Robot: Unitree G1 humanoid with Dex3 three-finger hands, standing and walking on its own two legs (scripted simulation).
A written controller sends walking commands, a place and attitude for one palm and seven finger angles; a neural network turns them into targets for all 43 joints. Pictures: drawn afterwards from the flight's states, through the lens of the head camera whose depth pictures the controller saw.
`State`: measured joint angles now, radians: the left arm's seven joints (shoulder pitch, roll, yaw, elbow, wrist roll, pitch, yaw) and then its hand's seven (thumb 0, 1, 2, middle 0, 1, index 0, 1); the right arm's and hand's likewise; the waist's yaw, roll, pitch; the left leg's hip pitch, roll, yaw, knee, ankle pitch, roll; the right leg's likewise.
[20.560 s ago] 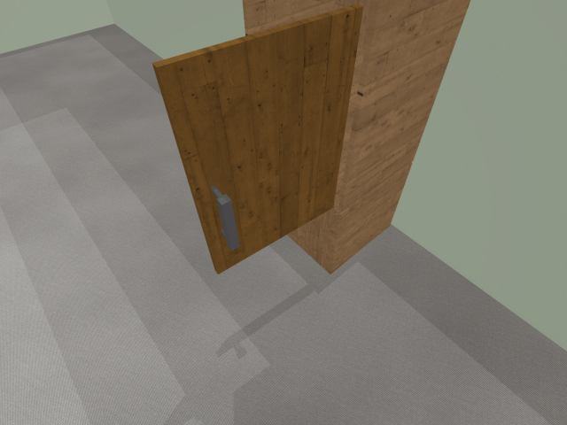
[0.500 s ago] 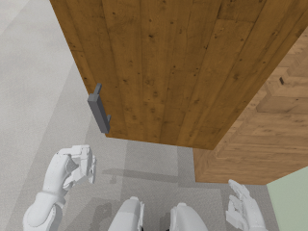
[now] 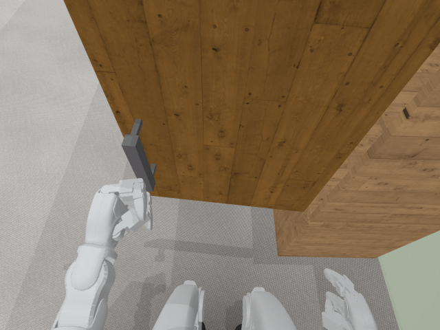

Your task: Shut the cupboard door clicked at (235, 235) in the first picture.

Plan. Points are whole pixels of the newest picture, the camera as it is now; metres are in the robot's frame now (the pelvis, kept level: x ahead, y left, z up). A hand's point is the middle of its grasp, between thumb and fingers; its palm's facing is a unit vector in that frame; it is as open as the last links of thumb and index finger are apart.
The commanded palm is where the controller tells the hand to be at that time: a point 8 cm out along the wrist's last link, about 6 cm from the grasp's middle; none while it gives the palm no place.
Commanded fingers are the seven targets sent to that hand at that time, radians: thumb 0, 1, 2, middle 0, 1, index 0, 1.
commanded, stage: bring the fist close to the handle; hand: left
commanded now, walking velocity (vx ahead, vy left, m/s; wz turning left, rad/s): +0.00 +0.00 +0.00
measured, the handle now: (143, 157) +0.42 +0.18 +0.02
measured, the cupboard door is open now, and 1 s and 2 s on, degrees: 85 84 69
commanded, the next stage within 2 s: push the door shut along its arc in 0.60 s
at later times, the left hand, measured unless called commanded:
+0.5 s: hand (156, 212) +0.31 +0.13 +0.03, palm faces -0.09 -1.00 -0.03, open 3.1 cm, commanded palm +0.30 +0.19 +0.03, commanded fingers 0.00 0.90 0.90 -1.30 -1.50 -1.30 -1.50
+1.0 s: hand (153, 189) +0.35 +0.14 +0.03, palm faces -0.15 -0.99 -0.03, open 3.1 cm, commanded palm +0.34 +0.19 +0.03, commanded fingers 0.00 0.90 0.90 -1.30 -1.50 -1.30 -1.50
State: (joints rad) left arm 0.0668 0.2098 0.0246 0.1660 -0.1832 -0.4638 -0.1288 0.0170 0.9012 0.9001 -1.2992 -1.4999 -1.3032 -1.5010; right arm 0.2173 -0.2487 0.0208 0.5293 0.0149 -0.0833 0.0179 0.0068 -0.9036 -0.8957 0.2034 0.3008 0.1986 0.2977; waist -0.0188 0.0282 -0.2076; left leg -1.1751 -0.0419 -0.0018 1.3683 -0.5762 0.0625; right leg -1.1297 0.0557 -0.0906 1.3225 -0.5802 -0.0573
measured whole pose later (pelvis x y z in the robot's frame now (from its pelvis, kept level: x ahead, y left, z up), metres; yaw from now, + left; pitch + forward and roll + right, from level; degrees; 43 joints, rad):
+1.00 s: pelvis -0.01 +0.00 +0.00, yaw +0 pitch +23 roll -3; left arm -0.23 0.26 0.08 0.47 -0.21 -0.46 -0.23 0.02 0.90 0.90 -1.31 -1.50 -1.30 -1.50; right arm 0.21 -0.26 0.02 0.57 0.03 -0.04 0.00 0.00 -0.90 -0.90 0.20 0.30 0.20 0.30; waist -0.03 0.03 -0.20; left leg -1.21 -0.04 0.00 1.38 -0.57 0.06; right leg -1.17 0.06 -0.09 1.34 -0.57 -0.06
